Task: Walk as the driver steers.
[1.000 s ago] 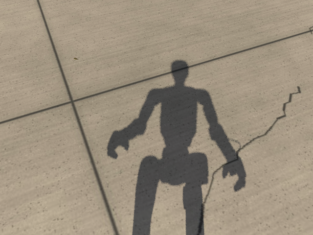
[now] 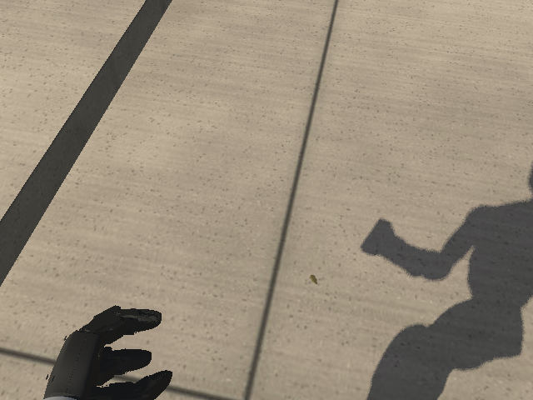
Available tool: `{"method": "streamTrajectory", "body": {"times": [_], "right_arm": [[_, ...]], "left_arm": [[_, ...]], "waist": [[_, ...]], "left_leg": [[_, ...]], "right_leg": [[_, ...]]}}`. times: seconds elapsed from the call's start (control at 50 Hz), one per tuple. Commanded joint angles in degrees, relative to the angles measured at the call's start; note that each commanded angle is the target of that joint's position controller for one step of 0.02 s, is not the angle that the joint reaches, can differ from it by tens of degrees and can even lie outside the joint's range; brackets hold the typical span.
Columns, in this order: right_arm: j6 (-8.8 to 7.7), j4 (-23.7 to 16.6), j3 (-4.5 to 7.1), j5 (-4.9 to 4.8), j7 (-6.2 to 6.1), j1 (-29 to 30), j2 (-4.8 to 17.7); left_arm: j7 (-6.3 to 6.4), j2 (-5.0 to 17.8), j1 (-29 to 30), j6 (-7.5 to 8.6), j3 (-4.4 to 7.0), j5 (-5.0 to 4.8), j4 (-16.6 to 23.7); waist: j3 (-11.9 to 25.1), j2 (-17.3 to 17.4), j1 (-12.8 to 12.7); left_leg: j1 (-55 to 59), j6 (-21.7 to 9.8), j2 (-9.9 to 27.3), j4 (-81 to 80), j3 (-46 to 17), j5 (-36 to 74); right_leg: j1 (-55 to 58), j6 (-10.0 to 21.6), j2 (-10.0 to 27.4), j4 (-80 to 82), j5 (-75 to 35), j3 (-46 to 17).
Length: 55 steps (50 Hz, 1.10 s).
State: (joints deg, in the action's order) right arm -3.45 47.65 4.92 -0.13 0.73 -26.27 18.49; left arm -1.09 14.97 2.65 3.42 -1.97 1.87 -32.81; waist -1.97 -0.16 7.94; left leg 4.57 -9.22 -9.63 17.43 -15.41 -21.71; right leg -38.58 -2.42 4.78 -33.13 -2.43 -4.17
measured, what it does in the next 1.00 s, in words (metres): walks ahead, turning right: right foot, then left foot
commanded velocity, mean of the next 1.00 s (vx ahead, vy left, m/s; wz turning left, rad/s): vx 0.99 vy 0.00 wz -0.51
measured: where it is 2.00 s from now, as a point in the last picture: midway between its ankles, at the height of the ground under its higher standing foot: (344, 156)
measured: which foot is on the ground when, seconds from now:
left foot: down 0.00-0.08, up 0.10-0.44, down 0.46-0.90, up 0.92-1.00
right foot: up 0.00-0.04, down 0.06-0.48, up 0.50-0.88, down 0.90-1.00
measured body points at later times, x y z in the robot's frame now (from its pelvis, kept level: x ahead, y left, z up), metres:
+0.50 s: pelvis +0.45 -0.04 -0.01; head +0.48 -0.04 +0.44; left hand +0.40 +0.24 -0.14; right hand +0.71 -0.27 -0.04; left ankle +0.56 +0.07 -0.73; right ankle +0.24 -0.15 -0.70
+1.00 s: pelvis +0.86 -0.19 -0.02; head +0.89 -0.21 +0.43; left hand +1.14 -0.05 -0.13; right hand +0.77 -0.45 -0.14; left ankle +0.80 +0.02 -0.58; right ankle +0.90 -0.24 -0.73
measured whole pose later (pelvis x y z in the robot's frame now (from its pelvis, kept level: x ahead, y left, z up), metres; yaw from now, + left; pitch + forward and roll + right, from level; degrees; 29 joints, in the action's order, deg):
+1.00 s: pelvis +0.86 -0.19 -0.02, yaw -34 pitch +0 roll -1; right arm -4.3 43.9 0.2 1.0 -0.7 -17.7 13.7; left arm -0.8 17.8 -10.2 0.3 2.5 2.0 -41.9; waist -4.0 -0.4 2.6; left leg -18.5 0.7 4.6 83.7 -1.3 -19.4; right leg -23.9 9.6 -8.7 -39.4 15.4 6.2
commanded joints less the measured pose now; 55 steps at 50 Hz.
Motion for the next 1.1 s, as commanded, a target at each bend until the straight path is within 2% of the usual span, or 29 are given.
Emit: {"method": "streamTrajectory", "body": {"times": [0.02,0.06,0.08,0.1,0.12,0.14,0.16,0.24,0.3,0.34,0.4,0.44,0.46,0.48,0.5,0.54,0.56,0.62,0.76,0.8,0.84,0.88,0.9,0.92,0.94,0.96,0.98,1.04,1.1], "right_arm": [[-1.12,-2.7,2.54,0.48,-0.72,2.1,11.1],[-1.58,-2.7,2.11,2.08,-0.54,6.0,10.8],[-2.16,-4.5,0.24,1.89,-0.66,5.9,3.7],[-2.58,-6.3,-1.47,-0.57,0.42,-3.6,-1.0],[-1.89,-4.7,-1.81,1.49,-0.35,1.2,2.7],[-1.84,-5.9,-1.79,2.46,0.11,8.3,4.3],[-1.93,-7.4,-1.96,3.32,0.40,12.8,4.6],[-0.88,-12.8,-4.01,5.17,1.37,19.0,1.6],[-1.32,-16.9,-5.79,3.67,2.47,27.3,1.1],[-1.38,-17.2,-6.21,2.40,2.82,29.0,0.7],[-1.42,-16.7,-5.14,2.28,1.47,28.3,3.3],[-1.84,-13.8,-3.58,2.90,-0.02,19.4,5.5],[-2.23,-12.1,-2.41,3.46,-1.13,10.5,7.7],[-2.26,-11.2,-0.73,4.51,-2.42,-1.6,12.2],[-1.35,-11.3,-0.04,4.48,-2.49,1.4,15.0],[-1.23,-11.7,-1.44,3.26,-2.11,8.8,5.1],[-1.56,-10.5,-1.87,3.33,-1.72,9.1,3.1],[-3.09,-6.6,-2.07,1.84,-1.30,7.1,1.6],[-4.38,-3.0,-1.69,1.32,-1.22,8.7,3.4],[-4.13,-2.2,-1.13,1.31,-1.54,5.0,6.6],[-2.57,-2.8,-0.09,1.58,-2.29,4.8,10.7],[-0.79,-4.8,0.39,2.34,-2.38,8.9,12.2],[-0.92,-4.5,-0.42,2.60,-1.50,8.6,7.4],[-1.72,-10.8,-2.49,1.09,-1.19,-0.6,3.0],[-2.69,-10.6,-2.26,1.02,-1.43,6.1,6.9],[-2.77,-10.1,-2.66,0.16,-1.73,6.5,6.1],[-2.30,-9.2,-3.07,0.84,-1.83,7.2,4.9],[1.65,-4.7,-3.10,1.30,-0.75,1.5,2.6],[1.90,-5.1,-3.07,0.65,0.19,4.7,0.0]], "left_arm": [[0.97,8.7,-6.1,1.12,3.43,-0.13,1.1],[2.79,12.7,-27.8,1.29,5.89,-0.22,-5.0],[3.53,16.7,-37.2,1.47,7.10,1.32,-6.9],[2.28,20.2,-31.8,1.32,8.13,1.42,-8.2],[1.08,13.2,-24.3,0.95,7.48,0.60,-6.3],[0.58,9.7,-21.8,1.00,6.90,-0.30,-6.4],[0.28,8.2,-22.3,0.97,6.56,-0.22,-7.8],[0.55,7.6,-28.7,1.88,6.09,-1.22,-13.4],[1.03,9.7,-26.3,1.82,7.10,-1.15,-12.3],[0.40,11.7,-25.9,1.90,7.97,-1.79,-11.9],[-0.08,12.2,-28.9,1.87,8.32,-2.60,-12.8],[-0.04,13.5,-30.0,1.53,8.66,-2.52,-13.6],[-0.27,13.2,-28.8,1.84,8.68,-2.77,-13.0],[0.08,7.0,-27.5,2.53,7.15,-2.50,-11.1],[0.27,3.9,-31.5,1.94,5.96,-4.24,-8.0],[0.17,7.0,-23.3,0.04,6.28,-1.26,-9.1],[-0.49,6.2,-21.1,-0.50,6.26,-0.95,-9.1],[-2.08,3.2,-16.5,-2.83,5.63,0.00,-6.4],[-5.03,3.4,-2.3,-3.25,3.72,-0.22,0.9],[-5.04,4.2,-2.1,-3.11,3.68,-0.31,0.7],[-4.23,7.3,-10.6,-2.93,4.77,-0.37,-1.7],[-2.32,12.3,-32.8,-2.61,7.62,-0.22,-8.6],[-0.73,15.3,-30.4,-3.50,9.40,-1.50,-9.4],[-0.43,22.3,-23.6,-3.95,9.83,0.93,-5.4],[0.60,18.3,-25.9,-4.23,9.60,0.30,-4.2],[1.55,15.8,-23.5,-3.42,8.70,0.19,-6.0],[1.69,12.3,-21.1,-2.09,7.43,-0.02,-7.0],[0.82,8.0,-18.4,1.22,5.46,-0.60,-8.7],[0.14,6.9,-16.2,2.57,5.03,-0.60,-10.3]], "waist": [[6.2,3.2,-6.9],[14.8,2.9,-18.8],[20.0,-7.1,-20.2],[22.7,-27.8,-10.7],[12.3,-12.7,-10.7],[7.5,-3.3,-11.0],[4.6,0.8,-10.6],[-0.4,-3.9,-7.7],[-2.9,-3.7,-7.7],[-1.9,-4.2,-8.5],[0.0,-3.0,-8.8],[6.7,-0.2,-4.7],[11.8,0.7,-0.2],[20.2,8.1,3.7],[24.2,19.7,-1.3],[7.8,5.7,-2.6],[3.6,2.8,-3.6],[-1.4,5.7,-6.5],[-5.3,2.0,-9.2],[-3.4,2.8,-9.4],[2.8,5.6,-14.9],[12.7,4.4,-24.9],[10.8,-7.3,-21.5],[20.7,-15.5,-11.3],[22.6,-3.0,-16.7],[10.8,1.0,-12.8],[4.6,5.6,-9.4],[0.6,5.0,-4.2],[-1.0,-0.3,-3.8]], "left_leg": [[-6.0,-1.4,12.0,7.1,-6.3,53.1],[-10.7,0.6,10.1,32.6,-1.2,54.4],[-23.4,1.7,5.3,55.0,2.9,28.9],[-40.1,4.0,-2.7,65.5,5.0,-4.0],[-47.2,2.6,3.7,66.8,5.5,-0.2],[-46.8,3.2,6.2,64.0,6.7,3.7],[-45.3,3.7,8.3,59.2,8.1,4.7],[-45.4,7.4,12.3,46.2,10.3,0.1],[-36.4,9.9,12.6,27.9,13.3,11.0],[-23.4,10.3,10.2,21.1,15.9,18.8],[-19.1,9.6,9.5,15.3,15.2,20.4],[-7.4,8.2,7.3,11.8,16.3,14.2],[4.9,6.8,12.3,12.6,12.3,10.1],[16.8,4.5,28.2,10.0,-4.3,-11.1],[19.0,0.0,38.2,-2.2,-32.4,-28.2],[5.3,-0.5,32.8,-2.4,-19.3,-19.5],[-0.4,0.2,30.4,-3.5,-10.8,-7.6],[-6.7,2.6,27.0,-6.3,3.5,9.1],[-12.4,6.7,20.3,-12.3,28.6,35.3],[-8.3,7.7,20.6,-6.7,30.7,61.7],[-3.9,8.2,22.7,7.9,30.5,80.8],[-14.7,7.3,23.5,39.1,28.6,73.6],[-30.6,8.6,12.0,62.5,28.2,13.3],[-49.2,9.9,8.8,80.6,19.3,-7.9],[-52.6,9.7,10.5,80.3,12.8,-0.5],[-52.1,9.7,13.3,75.9,13.8,2.1],[-47.0,9.8,15.7,69.6,13.6,2.0],[-31.4,9.8,15.9,56.0,11.5,-0.1],[-31.5,8.2,13.5,40.9,15.1,11.4]], "right_leg": [[23.4,2.4,-5.9,3.2,2.0,4.8],[42.5,5.0,-3.8,1.4,12.0,5.2],[54.0,8.2,6.7,2.2,33.6,-12.3],[59.5,16.5,17.2,18.2,39.0,-50.8],[53.2,18.2,15.1,19.1,44.9,-49.4],[46.0,18.2,12.3,18.4,39.1,-39.2],[40.2,16.9,9.4,18.6,31.9,-32.8],[30.8,17.3,3.7,21.4,18.7,-24.3],[19.8,16.7,0.9,26.5,15.2,-18.6],[13.8,15.3,0.2,29.0,8.9,-16.6],[21.5,12.9,1.6,22.9,-2.2,-16.8],[24.4,10.6,-1.7,5.5,-16.5,-13.5],[17.2,9.3,-4.3,-8.6,-12.2,-11.7],[8.8,9.1,-7.1,-27.2,13.1,-7.5],[-3.4,8.5,-9.6,-40.7,29.7,-2.2],[-10.1,8.7,-2.8,-44.0,20.7,-0.1],[-8.7,8.1,-1.3,-42.0,19.4,-0.1],[-8.8,7.1,1.8,-39.2,18.9,0.3],[1.3,9.1,-1.0,-16.0,0.6,10.4],[9.1,11.2,-5.8,-11.3,0.9,15.2],[18.9,13.2,-9.7,-10.4,6.3,15.9],[45.7,16.8,-11.4,-6.4,11.4,10.0],[55.4,17.9,-5.6,-1.9,14.9,-1.0],[68.7,27.7,12.8,5.4,11.8,-34.1],[65.7,27.6,13.8,14.0,13.9,-38.3],[53.5,25.0,14.1,15.3,4.2,-31.1],[41.4,22.9,12.3,14.6,-9.9,-24.0],[22.6,17.8,8.5,17.2,-28.7,-6.5],[23.1,12.5,2.4,19.1,-37.8,6.7]]}}
Velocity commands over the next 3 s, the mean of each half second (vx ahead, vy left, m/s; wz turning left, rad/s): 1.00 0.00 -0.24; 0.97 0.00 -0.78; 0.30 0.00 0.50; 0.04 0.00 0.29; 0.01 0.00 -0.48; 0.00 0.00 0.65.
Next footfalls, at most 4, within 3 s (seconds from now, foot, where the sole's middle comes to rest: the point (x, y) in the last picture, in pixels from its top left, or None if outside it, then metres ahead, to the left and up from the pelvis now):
0.06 right None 0.27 -0.16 -0.77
0.46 left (215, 345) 0.60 0.07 -0.77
0.90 right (317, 225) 0.93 -0.26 -0.77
1.30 left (319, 144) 1.26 -0.34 -0.77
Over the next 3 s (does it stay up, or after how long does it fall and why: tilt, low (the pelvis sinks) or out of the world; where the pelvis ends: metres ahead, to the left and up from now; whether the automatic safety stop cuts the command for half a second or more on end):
stays up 1.30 -0.47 0.01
